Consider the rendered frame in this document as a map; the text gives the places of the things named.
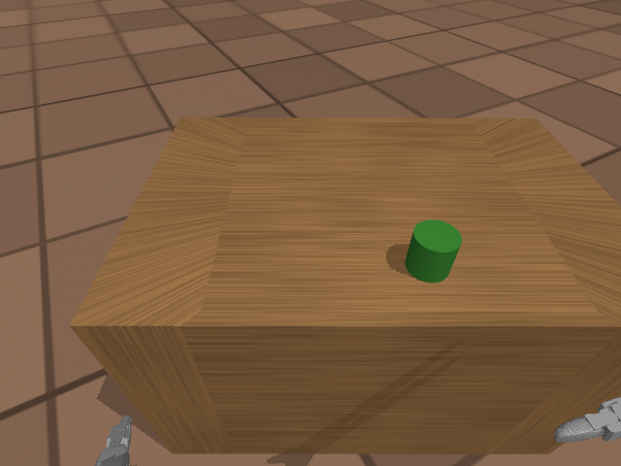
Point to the can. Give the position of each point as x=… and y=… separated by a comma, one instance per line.
x=432, y=250

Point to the left robot hand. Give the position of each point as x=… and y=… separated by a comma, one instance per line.
x=118, y=443

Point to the right robot hand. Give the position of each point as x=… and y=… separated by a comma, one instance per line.
x=606, y=423

